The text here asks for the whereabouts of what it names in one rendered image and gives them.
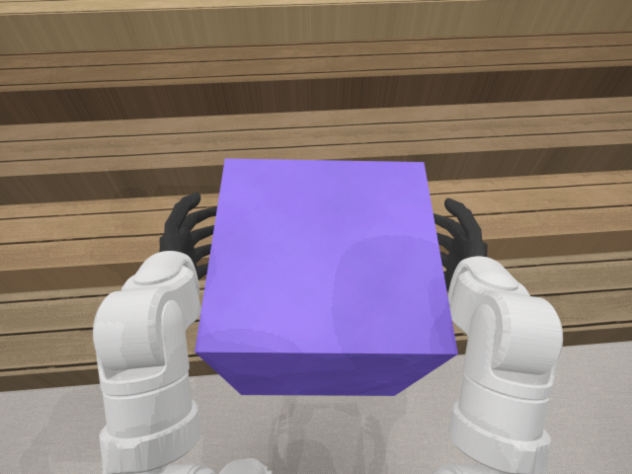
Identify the robot right hand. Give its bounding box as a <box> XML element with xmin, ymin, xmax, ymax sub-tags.
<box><xmin>434</xmin><ymin>198</ymin><xmax>488</xmax><ymax>292</ymax></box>

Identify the robot left hand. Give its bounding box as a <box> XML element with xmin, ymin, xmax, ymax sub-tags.
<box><xmin>159</xmin><ymin>193</ymin><xmax>217</xmax><ymax>280</ymax></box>

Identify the carton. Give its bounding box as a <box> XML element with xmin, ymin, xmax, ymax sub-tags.
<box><xmin>195</xmin><ymin>159</ymin><xmax>458</xmax><ymax>396</ymax></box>

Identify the robot right forearm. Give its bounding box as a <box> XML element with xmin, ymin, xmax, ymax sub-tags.
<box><xmin>448</xmin><ymin>257</ymin><xmax>563</xmax><ymax>474</ymax></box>

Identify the robot left forearm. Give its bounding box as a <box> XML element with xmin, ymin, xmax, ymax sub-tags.
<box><xmin>93</xmin><ymin>251</ymin><xmax>201</xmax><ymax>474</ymax></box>

